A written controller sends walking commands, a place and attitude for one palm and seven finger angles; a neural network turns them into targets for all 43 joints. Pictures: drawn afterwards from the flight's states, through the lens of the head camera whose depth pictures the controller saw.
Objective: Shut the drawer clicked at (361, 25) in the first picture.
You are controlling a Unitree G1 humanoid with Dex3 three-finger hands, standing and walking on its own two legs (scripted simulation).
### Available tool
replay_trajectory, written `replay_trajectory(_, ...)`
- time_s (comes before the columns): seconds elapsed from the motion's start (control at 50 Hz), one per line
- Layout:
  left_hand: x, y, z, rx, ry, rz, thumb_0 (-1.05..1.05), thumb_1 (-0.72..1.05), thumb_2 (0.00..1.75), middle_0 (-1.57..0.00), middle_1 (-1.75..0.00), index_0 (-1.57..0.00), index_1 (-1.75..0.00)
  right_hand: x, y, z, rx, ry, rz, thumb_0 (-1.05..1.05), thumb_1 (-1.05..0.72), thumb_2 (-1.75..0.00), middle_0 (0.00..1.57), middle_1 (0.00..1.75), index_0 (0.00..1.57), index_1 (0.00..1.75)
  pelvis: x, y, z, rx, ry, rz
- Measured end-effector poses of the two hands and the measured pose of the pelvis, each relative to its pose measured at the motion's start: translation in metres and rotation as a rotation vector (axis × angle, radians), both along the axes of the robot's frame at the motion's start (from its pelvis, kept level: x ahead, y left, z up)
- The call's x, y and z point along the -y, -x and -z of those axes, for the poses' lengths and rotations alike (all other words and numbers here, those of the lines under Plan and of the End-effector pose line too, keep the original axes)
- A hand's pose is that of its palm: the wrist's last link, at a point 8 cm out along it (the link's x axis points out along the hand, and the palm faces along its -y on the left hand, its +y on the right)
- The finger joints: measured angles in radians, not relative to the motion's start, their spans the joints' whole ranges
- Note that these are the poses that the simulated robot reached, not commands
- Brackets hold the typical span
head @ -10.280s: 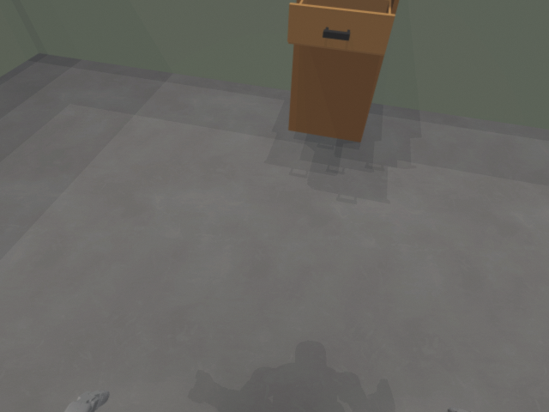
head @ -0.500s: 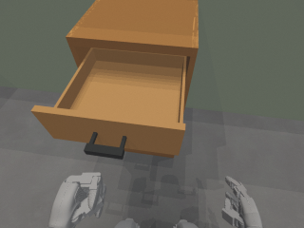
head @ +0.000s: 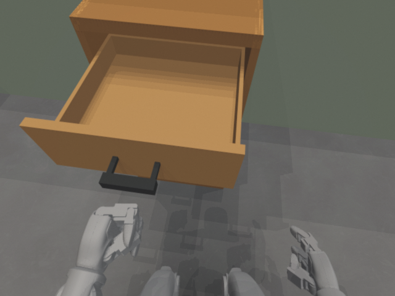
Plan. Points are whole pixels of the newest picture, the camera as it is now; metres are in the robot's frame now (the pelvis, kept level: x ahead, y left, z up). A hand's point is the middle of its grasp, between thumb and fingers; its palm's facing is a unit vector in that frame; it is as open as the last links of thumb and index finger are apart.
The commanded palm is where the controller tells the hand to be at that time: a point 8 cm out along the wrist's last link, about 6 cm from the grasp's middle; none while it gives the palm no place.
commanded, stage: bring the fist close to the handle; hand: left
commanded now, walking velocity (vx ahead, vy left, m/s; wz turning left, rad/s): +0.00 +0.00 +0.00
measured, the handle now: (132, 173) +0.33 +0.14 +0.06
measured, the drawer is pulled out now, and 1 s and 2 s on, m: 0.29 0.28 0.14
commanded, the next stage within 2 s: push the drawer shut in 0.36 s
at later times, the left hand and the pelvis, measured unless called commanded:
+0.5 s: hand (138, 233) +0.23 +0.11 +0.05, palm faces -0.13 -0.99 -0.04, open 3.3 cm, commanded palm +0.22 +0.17 +0.06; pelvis +0.00 +0.00 +0.00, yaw +0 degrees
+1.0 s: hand (147, 213) +0.26 +0.10 +0.05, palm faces -0.16 -0.99 -0.05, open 3.1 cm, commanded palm +0.27 +0.16 +0.06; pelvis +0.00 +0.00 +0.00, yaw +0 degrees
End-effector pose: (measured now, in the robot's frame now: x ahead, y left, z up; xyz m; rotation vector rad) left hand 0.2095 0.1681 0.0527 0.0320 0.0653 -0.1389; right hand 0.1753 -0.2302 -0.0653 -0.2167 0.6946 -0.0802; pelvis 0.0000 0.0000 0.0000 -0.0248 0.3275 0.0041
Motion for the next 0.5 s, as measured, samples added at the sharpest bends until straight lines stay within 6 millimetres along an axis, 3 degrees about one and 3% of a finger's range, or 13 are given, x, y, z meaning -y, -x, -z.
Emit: replay_trajectory(0.5, 0.0013, -0.0049, -0.0017, -0.003, -0.009, -0.008, 0.02, 0.9, 0.9, -1.4, -1.6, -1.39, -1.6, -0.0003, 0.0029, 0.0016, -0.032, -0.003, 0.009, 0.02, -0.9, -0.9, 0.2, 0.3, 0.2, 0.3, -0.0005, -0.0018, -0.0006, -0.006, 0.001, 0.001)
